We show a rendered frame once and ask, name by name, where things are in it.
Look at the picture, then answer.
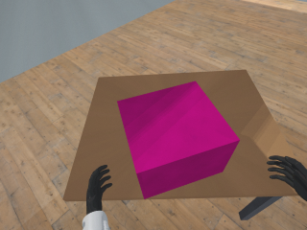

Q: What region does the carton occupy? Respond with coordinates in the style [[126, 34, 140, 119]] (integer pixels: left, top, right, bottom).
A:
[[117, 81, 240, 199]]

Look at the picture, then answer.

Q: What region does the left robot hand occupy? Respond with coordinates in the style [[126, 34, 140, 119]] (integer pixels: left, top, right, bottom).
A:
[[86, 165, 112, 215]]

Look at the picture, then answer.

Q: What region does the robot left forearm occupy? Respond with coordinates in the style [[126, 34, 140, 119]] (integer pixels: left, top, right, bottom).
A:
[[83, 211, 110, 230]]

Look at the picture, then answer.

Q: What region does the table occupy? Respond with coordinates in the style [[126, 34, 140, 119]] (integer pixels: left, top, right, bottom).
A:
[[63, 69, 299, 220]]

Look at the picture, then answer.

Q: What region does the right robot hand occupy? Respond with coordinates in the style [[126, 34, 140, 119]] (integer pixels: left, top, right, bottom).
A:
[[267, 155, 307, 201]]

